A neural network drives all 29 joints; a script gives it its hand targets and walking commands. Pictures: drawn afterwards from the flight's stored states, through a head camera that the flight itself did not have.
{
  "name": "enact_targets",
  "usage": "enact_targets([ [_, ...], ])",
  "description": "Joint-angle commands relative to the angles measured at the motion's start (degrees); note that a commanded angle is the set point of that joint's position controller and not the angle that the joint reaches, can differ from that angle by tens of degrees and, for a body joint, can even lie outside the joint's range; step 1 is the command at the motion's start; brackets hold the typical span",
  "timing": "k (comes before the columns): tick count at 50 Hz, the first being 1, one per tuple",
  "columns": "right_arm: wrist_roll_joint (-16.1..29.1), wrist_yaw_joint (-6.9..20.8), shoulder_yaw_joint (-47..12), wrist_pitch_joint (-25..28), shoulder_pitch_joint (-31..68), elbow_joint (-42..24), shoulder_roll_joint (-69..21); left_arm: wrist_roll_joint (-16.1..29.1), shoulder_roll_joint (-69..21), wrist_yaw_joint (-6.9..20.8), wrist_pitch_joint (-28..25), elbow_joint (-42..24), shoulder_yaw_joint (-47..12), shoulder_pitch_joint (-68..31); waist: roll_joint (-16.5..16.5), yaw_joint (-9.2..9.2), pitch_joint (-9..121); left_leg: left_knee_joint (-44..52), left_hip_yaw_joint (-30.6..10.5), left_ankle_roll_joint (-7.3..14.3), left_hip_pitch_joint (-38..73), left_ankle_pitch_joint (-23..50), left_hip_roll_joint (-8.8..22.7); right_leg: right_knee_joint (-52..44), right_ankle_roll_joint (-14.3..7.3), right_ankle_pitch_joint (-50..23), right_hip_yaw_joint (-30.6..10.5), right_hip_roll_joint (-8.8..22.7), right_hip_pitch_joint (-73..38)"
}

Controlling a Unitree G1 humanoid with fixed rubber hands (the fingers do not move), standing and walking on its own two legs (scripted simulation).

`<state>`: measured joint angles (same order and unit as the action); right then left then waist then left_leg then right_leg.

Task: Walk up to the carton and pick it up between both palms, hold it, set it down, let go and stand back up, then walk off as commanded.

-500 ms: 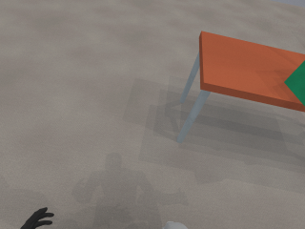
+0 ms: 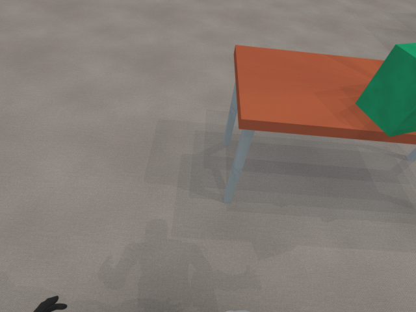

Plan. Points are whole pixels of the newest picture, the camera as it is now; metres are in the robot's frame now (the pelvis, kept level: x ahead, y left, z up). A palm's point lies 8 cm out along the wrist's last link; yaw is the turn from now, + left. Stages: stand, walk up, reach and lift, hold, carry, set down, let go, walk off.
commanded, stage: walk up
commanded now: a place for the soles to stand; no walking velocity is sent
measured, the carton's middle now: (411, 89) +0.80 -0.71 +0.01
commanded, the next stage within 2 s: none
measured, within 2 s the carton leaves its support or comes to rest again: neither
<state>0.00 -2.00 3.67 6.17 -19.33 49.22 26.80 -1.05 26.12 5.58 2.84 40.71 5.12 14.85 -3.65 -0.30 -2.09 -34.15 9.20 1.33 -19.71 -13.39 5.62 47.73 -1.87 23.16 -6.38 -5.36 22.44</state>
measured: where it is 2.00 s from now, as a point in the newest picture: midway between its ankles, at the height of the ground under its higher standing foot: (265, 298)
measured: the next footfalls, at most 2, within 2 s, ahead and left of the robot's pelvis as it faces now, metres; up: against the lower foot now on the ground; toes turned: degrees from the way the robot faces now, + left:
right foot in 0.32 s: +0.12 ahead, -0.24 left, +0.00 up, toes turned -1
left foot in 0.74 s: +0.24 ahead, -0.02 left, +0.00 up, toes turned +3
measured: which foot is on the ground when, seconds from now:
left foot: down 0.00-0.34, up 0.36-0.72, down 0.74-1.00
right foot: up 0.00-0.30, down 0.32-0.76, up 0.78-1.00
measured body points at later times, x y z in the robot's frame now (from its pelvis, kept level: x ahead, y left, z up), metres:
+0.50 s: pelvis +0.07 -0.12 +0.00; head +0.10 -0.14 +0.45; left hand +0.19 +0.21 -0.08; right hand +0.11 -0.47 -0.10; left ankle +0.07 +0.02 -0.67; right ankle +0.08 -0.23 -0.73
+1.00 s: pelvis +0.15 -0.16 +0.00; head +0.17 -0.10 +0.45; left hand +0.32 +0.13 -0.12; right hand +0.13 -0.52 -0.04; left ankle +0.20 -0.02 -0.73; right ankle +0.14 -0.33 -0.67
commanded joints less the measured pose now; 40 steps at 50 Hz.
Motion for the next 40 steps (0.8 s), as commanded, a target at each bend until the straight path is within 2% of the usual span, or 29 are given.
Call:
enact_targets([
  [1, -0.6, -1.9, 4.9, 1.8, 0.8, -2.8, 17.4, -1.7, 10.1, 1.6, -0.5, -3.3, 3.1, 0.1, 8.1, 0.36, -3.1, 22.5, -13.0, 8.0, 10.9, -13.7, 18.6, 12.4, 2.1, -3.5, -1.7, 7.0, 15.9],
  [3, -0.9, -1.6, 4.7, 1.7, -0.4, -2.8, 16.9, -0.8, 8.8, 2.1, -0.6, -2.2, 3.0, 0.0, 13.3, 0.79, -4.6, 22.3, -6.0, 6.6, 6.9, -8.4, 14.6, 10.9, 2.6, -8.4, 0.7, 7.2, 13.1],
  [5, -1.6, -1.5, 5.2, 1.3, -2.1, -2.7, 16.6, -0.8, 8.7, 2.3, -0.6, -2.8, 3.0, -1.9, 14.0, 2.48, -4.1, 20.5, -3.6, 7.0, 9.4, -6.7, 12.4, 6.9, 3.1, -8.5, 2.3, 7.4, 12.3],
  [8, -1.7, -0.9, 5.8, 0.9, -2.2, -3.3, 17.9, -0.8, 8.7, 2.3, -0.8, -4.1, 2.9, -2.7, 16.3, 2.82, 0.2, 17.4, -2.7, 8.2, 13.8, -3.2, 14.5, 0.7, 3.2, -3.9, 4.6, 9.2, 10.6],
  [10, -1.6, -0.7, 6.5, 0.7, -1.1, -3.8, 19.6, -1.2, 9.4, 2.3, -0.4, -4.2, 3.4, -4.0, 17.8, 2.79, 0.8, 16.0, -3.8, 9.3, 13.4, -6.8, 17.6, -3.3, 2.7, 0.9, 4.9, 10.6, 9.9],
  [12, -1.7, -0.3, 5.9, 0.5, 0.6, -4.2, 19.8, -1.1, 8.4, 2.0, -1.1, -3.8, 3.5, -0.9, 18.3, 1.3, 3.8, 10.2, -2.0, 9.3, 14.6, 2.7, 16.9, -10.9, 1.6, 0.9, 6.0, 10.7, 4.6],
  [13, -1.4, -0.3, 5.8, 0.2, 1.5, -4.2, 19.1, -1.3, 9.0, 1.5, -1.6, -2.1, 4.1, 1.3, 17.1, 0.17, 5.4, 5.7, 0.4, 8.2, 13.1, 8.5, 16.3, -15.3, 1.0, -2.0, 8.2, 9.9, -0.7],
  [14, -1.0, -0.3, 5.1, -0.1, 2.4, -4.5, 17.0, -1.5, 8.3, 1.0, -2.2, -0.3, 4.6, 5.5, 11.4, -2.62, 7.9, -3.3, 3.9, 6.9, 11.1, 11.4, 13.2, -23.2, 0.9, -8.8, 11.2, 7.4, -8.0],
  [15, -1.3, -0.1, 3.7, -0.9, 0.6, -3.6, 12.5, -2.3, 11.3, 0.1, -2.8, 2.3, 5.8, 9.5, 0.3, -4.46, 10.3, -16.4, 4.6, 5.9, 3.5, 4.5, 8.9, -23.8, 0.8, -10.1, 10.6, 3.7, -17.5],
  [16, -1.2, -0.1, 2.0, -1.4, -1.6, -4.0, 7.6, -2.9, 16.6, -0.8, -3.0, 1.7, 7.1, 11.0, -10.8, -5.07, 6.3, -23.8, 3.0, 3.8, -11.1, -17.8, 4.3, -25.4, -0.4, -6.7, -2.4, 7.3, -21.5],
  [17, -1.3, -0.4, 1.0, -2.0, -0.7, -4.5, 5.6, -3.0, 19.0, -1.1, -2.8, 0.2, 7.3, 9.1, -16.8, -4.8, 2.9, -31.2, 1.5, 1.0, -24.0, -25.3, -1.5, -32.2, -3.3, 11.2, -21.2, 14.4, -19.2],
  [18, -0.3, -1.0, 2.2, -2.3, 0.9, -4.5, 11.5, -2.1, 20.3, -1.1, -2.2, -2.3, 7.4, 3.7, -13.1, -4.28, 1.5, -31.6, -4.5, 1.1, -21.6, -20.7, -0.4, -41.6, -7.0, 29.4, -33.2, 19.3, -11.6],
  [19, 0.1, -1.1, 3.0, -2.1, 2.5, -3.2, 15.0, -1.3, 19.6, -0.9, -2.1, -2.5, 7.0, 1.7, -10.6, -4.02, -3.2, -30.1, -6.1, 1.6, -20.0, -17.8, 1.9, -41.0, -8.9, 29.9, -30.6, 18.7, -7.8],
  [21, 0.0, -0.4, 2.4, -1.1, 2.5, -2.2, 12.7, -1.0, 13.4, -1.2, -2.9, -2.6, 4.8, 3.0, -8.9, -4.16, -4.3, -24.9, -5.9, 1.3, -21.4, -11.4, 3.2, -31.6, -10.2, 2.7, -19.5, 13.0, -12.8],
  [22, -0.3, -0.3, 2.0, -0.6, 1.9, -2.1, 11.4, -0.8, 12.8, -1.3, -3.1, -2.2, 4.4, 5.3, -10.3, -4.14, -1.5, -23.4, -5.7, 0.7, -19.6, -11.4, 2.7, -28.0, -11.5, -9.9, -17.5, 12.6, -15.5],
  [25, -0.6, -0.4, 2.1, 0.1, 0.3, -2.0, 11.6, -0.3, 11.2, -1.4, -3.1, -3.3, 4.0, 7.2, -9.8, -4.22, 3.3, -17.3, -4.2, 0.0, -17.7, -13.8, -0.2, -23.6, -13.5, -28.4, -14.6, 12.8, -21.8],
  [27, -0.7, -0.8, 1.9, 0.1, 1.7, -2.7, 10.4, -0.6, 11.0, -1.6, -3.3, -4.1, 3.8, 7.3, -10.0, -4.6, 3.3, -15.4, -3.9, 0.1, -17.3, -13.5, -0.6, -24.1, -14.1, -29.4, -15.8, 13.2, -21.6],
  [28, -0.8, -0.7, 2.0, 0.0, 1.2, -2.6, 10.9, -0.9, 12.0, -1.7, -3.0, -4.5, 4.1, 7.0, -10.1, -4.64, 2.6, -14.3, -3.2, 0.2, -17.8, -13.0, -1.7, -24.2, -12.9, -30.5, -16.3, 13.1, -23.0],
  [29, -0.6, -0.7, 1.7, 0.2, 1.6, -2.0, 10.4, -1.1, 11.9, -1.8, -3.2, -4.4, 4.1, 7.6, -9.3, -5.03, 3.3, -13.4, -3.1, 0.2, -18.5, -12.2, -1.0, -22.7, -14.4, -33.7, -16.3, 13.5, -24.2],
  [30, -0.3, -0.7, 1.6, 0.2, 0.9, -2.3, 10.5, -1.0, 11.9, -1.7, -3.1, -4.6, 3.9, 8.0, -8.8, -4.75, 3.6, -12.7, -3.1, 0.6, -16.4, -13.1, -1.7, -23.4, -14.0, -33.1, -17.5, 14.3, -23.3],
  [32, -0.1, -1.0, 1.5, 0.7, 0.6, -2.2, 10.1, -1.2, 11.8, -2.0, -2.9, -4.6, 3.8, 6.5, -6.1, -4.1, 2.5, -6.5, -1.8, 0.5, -13.5, -11.3, -2.7, -19.4, -14.0, -40.0, -15.1, 13.0, -21.8],
  [33, -0.1, -1.1, 1.6, 1.0, -0.7, -1.7, 8.7, -1.1, 11.3, -1.9, -2.6, -4.7, 3.7, 5.6, -4.6, -2.62, 2.2, -1.7, -0.9, 0.5, -9.4, -8.7, -3.2, -17.1, -12.9, -41.2, -12.2, 11.9, -19.6],
  [34, 0.0, -1.3, 2.1, 1.4, -5.9, -0.4, 8.5, -0.9, 11.8, -1.7, -2.3, -5.6, 3.2, 1.6, -2.2, 0.79, 5.3, 6.0, 0.8, 0.8, 2.4, -1.9, -4.5, -12.2, -12.0, -41.8, -8.0, 10.2, -14.4],
  [35, -0.3, -1.7, 3.2, 1.6, -13.7, 1.9, 10.0, -0.3, 9.9, -1.7, -2.5, -7.1, 2.8, -1.9, 0.0, 5.13, 9.3, 13.2, -0.5, 1.5, 16.1, 11.0, -2.4, -4.9, -8.9, -36.0, -3.5, 7.2, -8.1],
  [36, -1.1, -2.2, 5.2, 1.9, -20.3, 2.7, 14.8, 0.0, 6.1, -1.6, -3.2, -8.8, 1.6, -3.4, 8.8, 8.96, 13.6, 11.9, -10.0, 4.3, 32.1, 14.6, 6.1, 3.4, -4.8, -25.7, -2.0, 4.9, 5.7],
  [37, -2.0, -3.0, 6.3, 1.9, -20.7, 2.1, 18.4, -0.4, 3.3, -1.9, -3.3, -9.0, 0.9, -3.4, 14.6, 8.03, 13.1, 12.0, -26.0, 8.5, 40.4, 23.5, 21.1, 9.1, -1.4, 4.5, -0.2, -2.0, 19.7],
  [38, -1.3, -3.0, 6.6, 1.5, -14.6, 0.3, 19.7, -1.1, 7.0, -2.0, -2.3, -7.0, 1.7, -1.0, 8.1, 5.1, 11.8, 12.8, -30.2, 12.9, 35.3, 10.1, 26.8, 13.9, -0.9, 8.0, -2.2, 2.2, 22.5],
  [39, -0.2, -2.7, 6.2, 1.4, -9.9, -1.2, 20.5, -1.6, 11.1, -1.4, -1.3, -5.4, 2.7, -0.9, 5.6, 4.03, 7.6, 16.1, -31.4, 16.1, 26.7, -3.6, 28.8, 17.4, 0.4, 6.8, -3.4, 5.7, 21.3],
  [40, 0.2, -2.3, 5.6, 1.4, -5.7, -2.0, 18.3, -1.7, 11.8, -1.0, -1.0, -5.0, 3.1, -1.4, 3.1, 2.47, 1.8, 17.7, -27.4, 14.6, 19.2, -9.0, 25.5, 18.1, 0.6, 4.0, -4.5, 6.9, 20.2],
])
